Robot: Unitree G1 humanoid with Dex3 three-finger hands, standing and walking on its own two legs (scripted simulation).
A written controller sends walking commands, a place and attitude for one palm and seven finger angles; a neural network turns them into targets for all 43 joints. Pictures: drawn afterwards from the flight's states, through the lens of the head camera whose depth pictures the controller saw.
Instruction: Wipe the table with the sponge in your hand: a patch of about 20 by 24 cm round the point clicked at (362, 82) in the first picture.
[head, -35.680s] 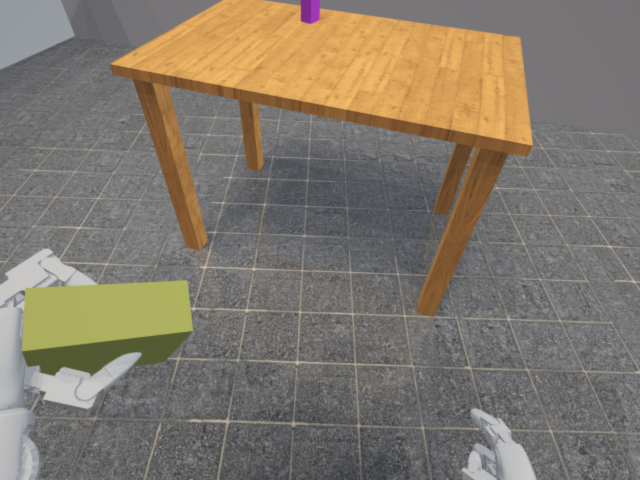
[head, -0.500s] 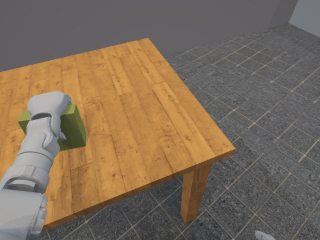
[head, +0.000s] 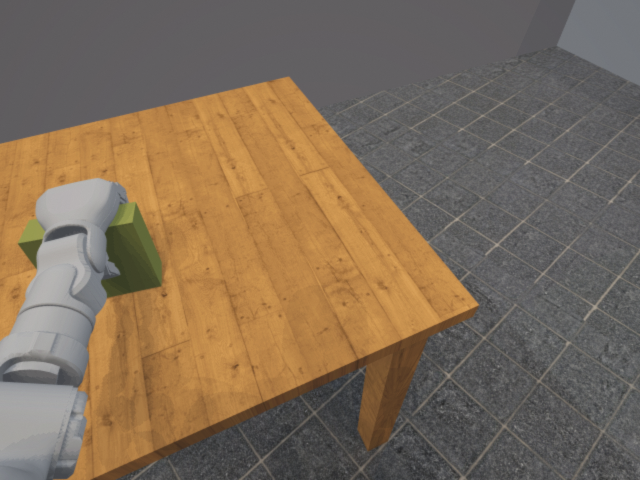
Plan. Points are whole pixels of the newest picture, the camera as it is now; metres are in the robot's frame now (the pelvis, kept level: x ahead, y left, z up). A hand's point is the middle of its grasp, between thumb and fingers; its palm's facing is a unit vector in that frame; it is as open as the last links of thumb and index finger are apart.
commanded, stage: slide back across to the first lane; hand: left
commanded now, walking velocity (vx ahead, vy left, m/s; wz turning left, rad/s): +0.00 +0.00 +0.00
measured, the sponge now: (105, 265) +0.38 +0.32 +0.05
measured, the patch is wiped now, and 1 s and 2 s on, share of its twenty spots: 1.00 1.00 1.00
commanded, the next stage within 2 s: wipe back along the first lane in 0.34 s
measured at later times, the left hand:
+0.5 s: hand (47, 252) +0.37 +0.37 +0.10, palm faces -0.09 -0.03 -1.00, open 9.1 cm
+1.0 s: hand (38, 282) +0.32 +0.36 +0.10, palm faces -0.02 -0.02 -1.00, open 9.1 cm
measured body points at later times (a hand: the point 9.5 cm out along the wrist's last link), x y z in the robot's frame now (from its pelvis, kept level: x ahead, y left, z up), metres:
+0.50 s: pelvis +0.03 +0.01 +0.00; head +0.06 -0.01 +0.45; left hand +0.37 +0.37 +0.15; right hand +0.20 -0.25 -0.11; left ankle +0.00 +0.12 -0.73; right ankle -0.02 -0.12 -0.73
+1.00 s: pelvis +0.02 +0.02 +0.00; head +0.03 +0.00 +0.45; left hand +0.32 +0.36 +0.15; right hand +0.21 -0.22 -0.10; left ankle +0.00 +0.12 -0.73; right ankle -0.02 -0.12 -0.73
